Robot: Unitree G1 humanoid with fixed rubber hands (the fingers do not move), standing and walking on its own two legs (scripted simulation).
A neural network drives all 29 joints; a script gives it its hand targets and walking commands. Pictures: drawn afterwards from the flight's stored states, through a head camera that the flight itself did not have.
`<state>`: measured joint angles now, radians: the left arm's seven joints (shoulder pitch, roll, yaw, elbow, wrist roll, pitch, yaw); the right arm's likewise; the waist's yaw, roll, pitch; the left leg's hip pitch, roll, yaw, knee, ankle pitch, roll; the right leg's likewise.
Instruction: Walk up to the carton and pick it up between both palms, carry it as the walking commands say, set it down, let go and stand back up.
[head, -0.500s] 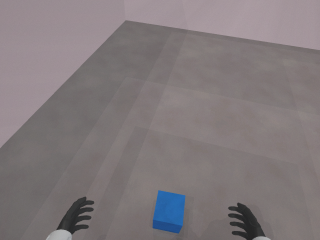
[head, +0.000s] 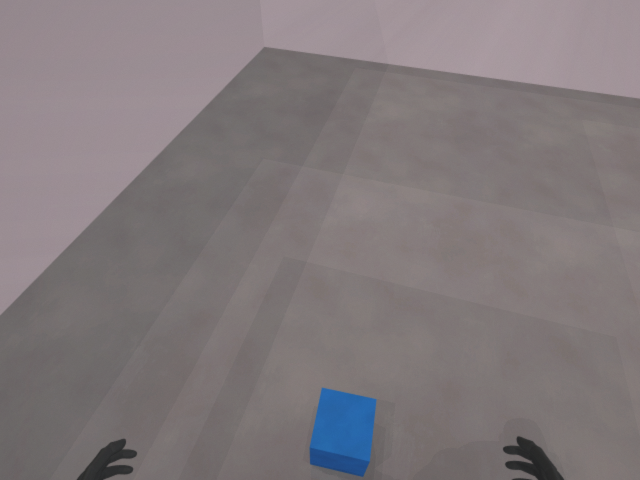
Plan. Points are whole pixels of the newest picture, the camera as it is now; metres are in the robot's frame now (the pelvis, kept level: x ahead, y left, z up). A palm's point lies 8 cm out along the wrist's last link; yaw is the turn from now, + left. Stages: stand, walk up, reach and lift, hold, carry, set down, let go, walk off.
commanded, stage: stand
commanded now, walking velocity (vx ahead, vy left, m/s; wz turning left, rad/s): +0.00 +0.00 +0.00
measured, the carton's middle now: (342, 432) +0.38 -0.06 -0.68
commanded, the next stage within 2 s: none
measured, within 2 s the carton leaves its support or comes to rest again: neither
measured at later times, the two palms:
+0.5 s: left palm out of the picture +0.11 +0.29 -0.09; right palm out of the picture +0.11 -0.31 -0.09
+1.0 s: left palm out of the picture +0.08 +0.30 -0.09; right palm out of the picture +0.08 -0.31 -0.10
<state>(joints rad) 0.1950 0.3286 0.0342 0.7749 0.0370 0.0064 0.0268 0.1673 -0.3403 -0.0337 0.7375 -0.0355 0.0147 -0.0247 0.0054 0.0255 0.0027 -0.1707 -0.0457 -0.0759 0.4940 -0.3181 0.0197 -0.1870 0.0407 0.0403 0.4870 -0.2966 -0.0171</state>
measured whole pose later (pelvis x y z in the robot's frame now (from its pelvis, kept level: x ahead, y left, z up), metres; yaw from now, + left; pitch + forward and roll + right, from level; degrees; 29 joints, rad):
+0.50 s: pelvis +0.00 -0.01 +0.01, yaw +0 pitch -2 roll +0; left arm 0.14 0.35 0.03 0.92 0.02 0.00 0.02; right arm 0.15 -0.37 -0.01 0.89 -0.02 0.00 -0.03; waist 0.00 0.02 0.01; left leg -0.10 -0.03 -0.08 0.40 -0.27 0.00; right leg -0.12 0.05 0.04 0.40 -0.25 -0.03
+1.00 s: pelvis -0.02 -0.01 +0.01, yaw +0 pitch -2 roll +0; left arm 0.13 0.37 0.01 1.01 0.02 -0.01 0.01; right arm 0.15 -0.39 0.00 0.98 -0.02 -0.01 -0.02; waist 0.01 0.01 0.02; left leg -0.09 -0.03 -0.07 0.35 -0.22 0.00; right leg -0.11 0.04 0.04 0.35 -0.21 -0.03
